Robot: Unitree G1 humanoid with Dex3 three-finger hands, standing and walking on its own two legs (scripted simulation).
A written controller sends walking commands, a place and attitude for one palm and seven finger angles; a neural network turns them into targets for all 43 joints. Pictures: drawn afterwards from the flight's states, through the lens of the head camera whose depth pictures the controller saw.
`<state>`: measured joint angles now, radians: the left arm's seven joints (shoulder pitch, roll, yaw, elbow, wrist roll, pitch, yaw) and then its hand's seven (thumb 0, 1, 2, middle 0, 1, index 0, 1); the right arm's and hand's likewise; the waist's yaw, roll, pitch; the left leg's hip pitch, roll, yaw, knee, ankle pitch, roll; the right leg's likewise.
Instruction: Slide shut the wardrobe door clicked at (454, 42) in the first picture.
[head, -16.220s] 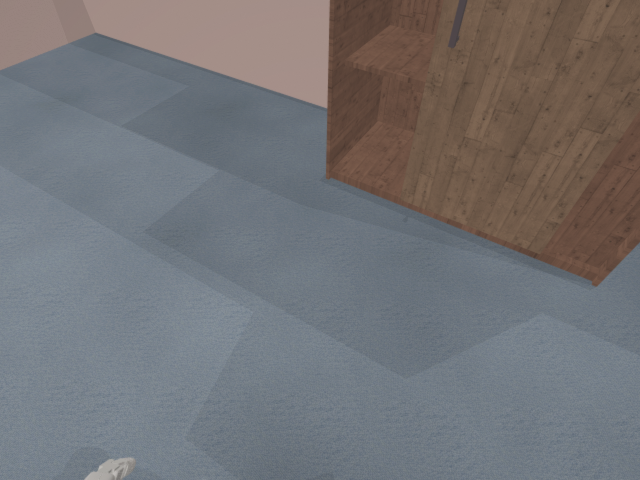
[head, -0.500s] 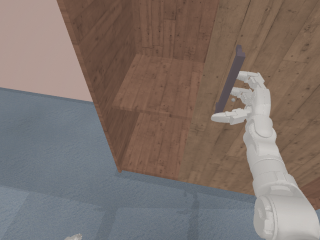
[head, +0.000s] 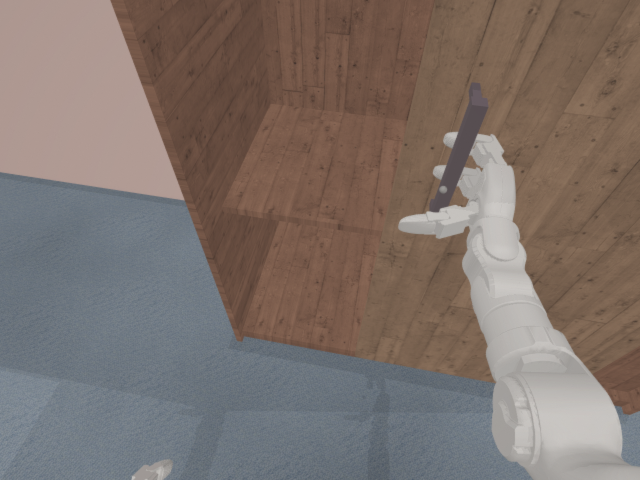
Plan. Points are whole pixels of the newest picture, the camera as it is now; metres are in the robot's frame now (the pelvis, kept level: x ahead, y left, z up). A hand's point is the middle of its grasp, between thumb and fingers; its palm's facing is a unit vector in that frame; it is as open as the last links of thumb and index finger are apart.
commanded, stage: slide the fingers in behind the handle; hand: right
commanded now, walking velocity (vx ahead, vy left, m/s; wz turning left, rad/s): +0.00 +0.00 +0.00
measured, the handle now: (451, 165) +0.52 -0.10 +0.11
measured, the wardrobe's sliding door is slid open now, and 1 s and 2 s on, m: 0.37 0.37 0.37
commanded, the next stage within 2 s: grip the handle and tug to test in 0.88 s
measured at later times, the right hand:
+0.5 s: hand (432, 186) +0.47 -0.07 +0.12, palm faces +0.06 +1.00 +0.00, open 14.0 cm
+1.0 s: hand (435, 188) +0.46 -0.08 +0.12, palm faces +0.05 +1.00 +0.00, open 14.0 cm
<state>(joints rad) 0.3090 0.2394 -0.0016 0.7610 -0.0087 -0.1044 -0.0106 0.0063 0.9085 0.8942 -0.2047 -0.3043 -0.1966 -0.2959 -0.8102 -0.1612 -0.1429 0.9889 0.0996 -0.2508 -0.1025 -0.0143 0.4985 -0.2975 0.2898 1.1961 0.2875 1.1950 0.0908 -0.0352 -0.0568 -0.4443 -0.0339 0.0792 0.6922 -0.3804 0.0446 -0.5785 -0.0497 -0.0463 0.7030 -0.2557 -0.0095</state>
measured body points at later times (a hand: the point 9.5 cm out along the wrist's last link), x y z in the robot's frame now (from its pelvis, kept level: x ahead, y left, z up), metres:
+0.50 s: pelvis +0.01 +0.01 +0.00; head +0.05 +0.01 +0.45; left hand +0.06 +0.26 -0.13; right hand +0.46 -0.13 +0.12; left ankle -0.02 +0.09 -0.72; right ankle +0.06 -0.11 -0.72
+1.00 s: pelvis +0.01 +0.00 +0.00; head +0.04 +0.01 +0.45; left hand +0.07 +0.26 -0.12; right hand +0.45 -0.13 +0.12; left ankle -0.02 +0.09 -0.72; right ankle +0.06 -0.11 -0.72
